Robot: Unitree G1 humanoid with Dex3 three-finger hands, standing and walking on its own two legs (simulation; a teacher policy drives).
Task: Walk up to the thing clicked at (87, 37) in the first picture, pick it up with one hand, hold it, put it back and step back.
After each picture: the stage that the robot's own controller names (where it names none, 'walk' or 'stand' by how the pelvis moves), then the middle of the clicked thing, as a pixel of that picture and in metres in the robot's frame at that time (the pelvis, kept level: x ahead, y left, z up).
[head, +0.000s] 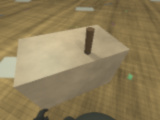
stand; (88, 42) +0.67 +0.04 +0.08
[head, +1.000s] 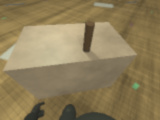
walk; (87, 38) +0.63 +0.07 +0.11
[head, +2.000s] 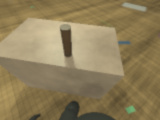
walk; (67, 42) +0.52 +0.25 +0.10
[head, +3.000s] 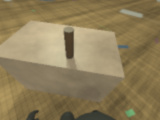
stand; (69, 44) +0.54 +0.17 +0.10
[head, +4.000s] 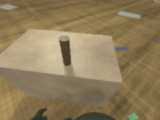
stand; (65, 52) +0.50 +0.20 +0.08
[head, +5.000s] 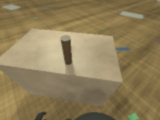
stand; (67, 51) +0.52 +0.20 +0.07
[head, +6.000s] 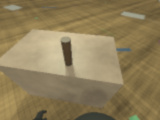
stand; (67, 53) +0.50 +0.20 +0.07
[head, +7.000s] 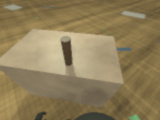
stand; (67, 52) +0.51 +0.20 +0.07
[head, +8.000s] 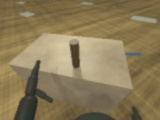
rise first; (75, 55) +0.50 +0.17 +0.08
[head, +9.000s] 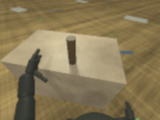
go down; (71, 51) +0.53 +0.16 +0.08
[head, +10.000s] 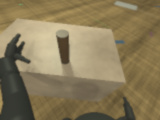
go down; (64, 49) +0.48 +0.16 +0.10
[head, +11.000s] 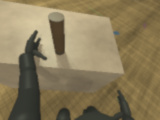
close in; (58, 37) +0.51 +0.17 +0.13
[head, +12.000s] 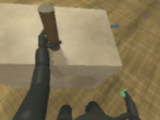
close; (51, 32) +0.54 +0.18 +0.15
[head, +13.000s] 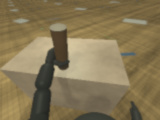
lift; (61, 50) +0.34 +0.16 +0.27
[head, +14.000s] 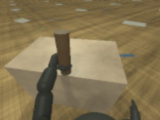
lift; (64, 55) +0.33 +0.16 +0.24
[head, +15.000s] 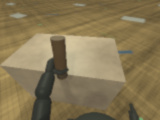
hold; (60, 59) +0.33 +0.18 +0.20
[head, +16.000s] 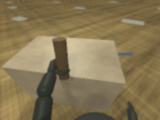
hold; (62, 60) +0.34 +0.17 +0.19
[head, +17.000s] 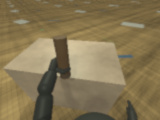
crouch; (63, 59) +0.34 +0.17 +0.21
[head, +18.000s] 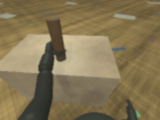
crouch; (57, 42) +0.45 +0.19 +0.24
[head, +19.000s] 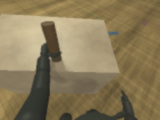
lower; (53, 44) +0.50 +0.19 +0.11
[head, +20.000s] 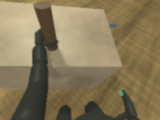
lower; (48, 31) +0.54 +0.19 +0.15
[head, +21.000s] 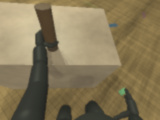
lower; (49, 31) +0.54 +0.18 +0.15
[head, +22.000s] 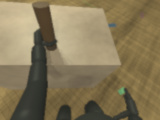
lower; (47, 30) +0.54 +0.19 +0.15
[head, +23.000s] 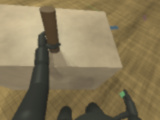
loosen; (51, 33) +0.53 +0.18 +0.15
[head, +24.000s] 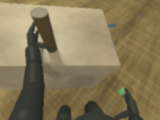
withdraw; (47, 35) +0.52 +0.19 +0.15
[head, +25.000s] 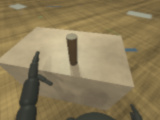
sink last; (72, 51) +0.49 +0.16 +0.11
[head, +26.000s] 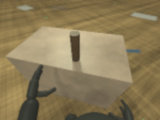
stand; (75, 48) +0.53 +0.17 +0.11
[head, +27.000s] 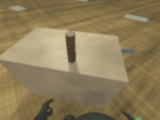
stand; (71, 48) +0.52 +0.17 +0.11
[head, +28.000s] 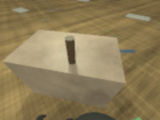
stand; (71, 51) +0.53 +0.18 +0.07
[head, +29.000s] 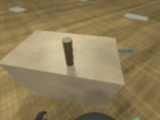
stand; (68, 53) +0.51 +0.19 +0.07
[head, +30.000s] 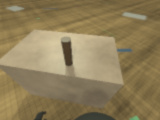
stand; (67, 52) +0.51 +0.20 +0.07
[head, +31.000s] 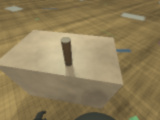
stand; (67, 53) +0.51 +0.20 +0.07
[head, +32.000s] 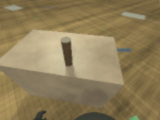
walk; (67, 53) +0.50 +0.20 +0.07
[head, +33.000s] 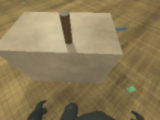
walk; (66, 29) +0.65 +0.22 +0.10
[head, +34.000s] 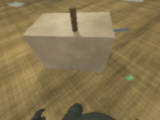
walk; (73, 20) +0.97 +0.26 +0.09
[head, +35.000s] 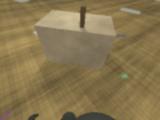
stand; (82, 17) +1.16 +0.17 +0.09
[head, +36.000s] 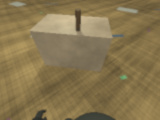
stand; (78, 20) +1.11 +0.20 +0.07
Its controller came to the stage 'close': yes
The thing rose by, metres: 0.20
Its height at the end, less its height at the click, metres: +0.00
